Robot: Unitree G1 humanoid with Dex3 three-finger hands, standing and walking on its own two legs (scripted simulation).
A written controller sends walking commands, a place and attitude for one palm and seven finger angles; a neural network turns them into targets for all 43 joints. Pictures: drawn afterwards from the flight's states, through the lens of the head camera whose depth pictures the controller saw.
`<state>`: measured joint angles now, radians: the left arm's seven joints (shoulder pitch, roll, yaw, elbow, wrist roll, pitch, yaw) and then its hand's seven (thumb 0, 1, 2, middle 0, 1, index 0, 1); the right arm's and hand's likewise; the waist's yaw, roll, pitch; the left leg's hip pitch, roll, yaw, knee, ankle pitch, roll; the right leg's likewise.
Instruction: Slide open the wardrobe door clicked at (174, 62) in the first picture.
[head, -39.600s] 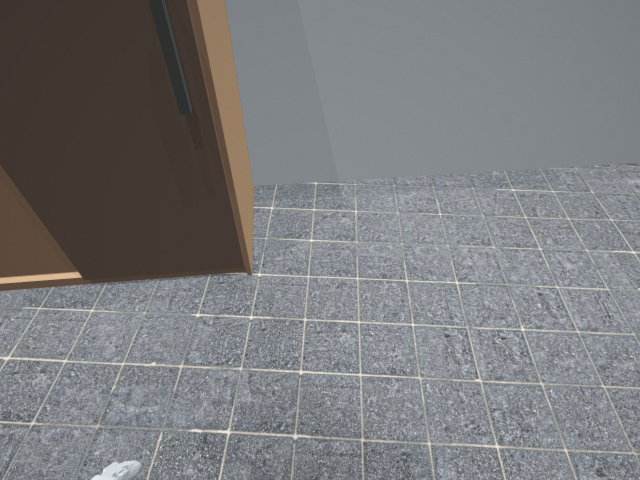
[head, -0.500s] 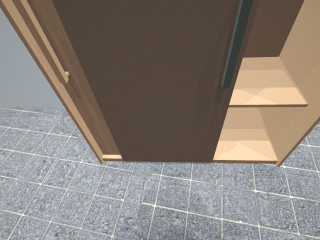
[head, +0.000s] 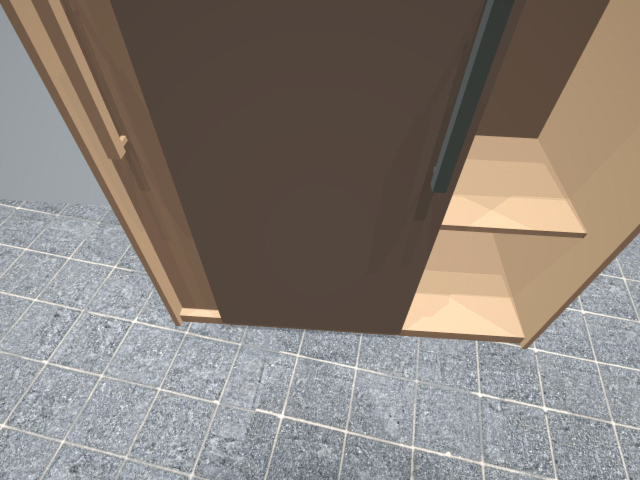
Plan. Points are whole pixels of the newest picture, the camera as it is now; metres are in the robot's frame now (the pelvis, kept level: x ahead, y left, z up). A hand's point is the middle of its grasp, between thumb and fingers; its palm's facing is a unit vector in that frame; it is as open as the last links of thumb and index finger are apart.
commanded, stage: let the arm hang, fingers relaxed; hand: right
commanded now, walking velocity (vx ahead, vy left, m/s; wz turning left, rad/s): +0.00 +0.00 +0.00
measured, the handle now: (461, 104) +0.66 -0.19 +0.14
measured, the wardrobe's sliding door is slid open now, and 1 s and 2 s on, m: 0.43 0.43 0.43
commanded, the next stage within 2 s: look to check the result in 0.22 s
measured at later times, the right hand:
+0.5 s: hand out of the picture +0.07 -0.20 -0.17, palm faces +0.00 +0.97 -0.26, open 7.4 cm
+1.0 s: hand out of the picture +0.11 -0.20 -0.16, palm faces -0.01 +0.96 -0.28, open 7.4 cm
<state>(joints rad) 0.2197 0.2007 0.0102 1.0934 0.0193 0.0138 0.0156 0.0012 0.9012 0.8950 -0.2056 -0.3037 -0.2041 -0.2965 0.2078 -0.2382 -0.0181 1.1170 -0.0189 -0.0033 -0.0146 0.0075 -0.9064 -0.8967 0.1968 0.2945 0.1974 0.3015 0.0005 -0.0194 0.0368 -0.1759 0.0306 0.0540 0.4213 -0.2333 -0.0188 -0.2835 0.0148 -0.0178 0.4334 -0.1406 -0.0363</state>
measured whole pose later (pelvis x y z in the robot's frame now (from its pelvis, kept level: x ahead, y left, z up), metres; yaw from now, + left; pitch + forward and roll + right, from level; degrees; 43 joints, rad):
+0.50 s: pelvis +0.03 +0.01 +0.00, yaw +0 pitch -1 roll +0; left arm 0.13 0.25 0.00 1.12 0.01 0.00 0.02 0.00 0.90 0.90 -0.20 -0.30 -0.20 -0.30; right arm 0.16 -0.25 -0.02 1.14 -0.01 -0.01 -0.01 0.01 -0.90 -0.90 0.20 0.29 0.20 0.30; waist 0.00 0.00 0.05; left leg -0.09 0.02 0.06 0.34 -0.24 -0.01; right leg -0.21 0.01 -0.01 0.38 -0.15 -0.02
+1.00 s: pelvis +0.04 +0.02 +0.01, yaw +0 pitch -1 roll +0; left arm 0.11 0.29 0.00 1.13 0.01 0.00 0.02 0.00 0.90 0.90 -0.21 -0.30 -0.20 -0.30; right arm 0.13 -0.28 -0.01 1.14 -0.01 -0.02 -0.01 0.01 -0.90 -0.90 0.20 0.29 0.20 0.30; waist 0.00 0.01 0.05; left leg -0.05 0.01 0.05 0.30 -0.24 0.00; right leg -0.17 0.00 -0.02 0.34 -0.16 0.00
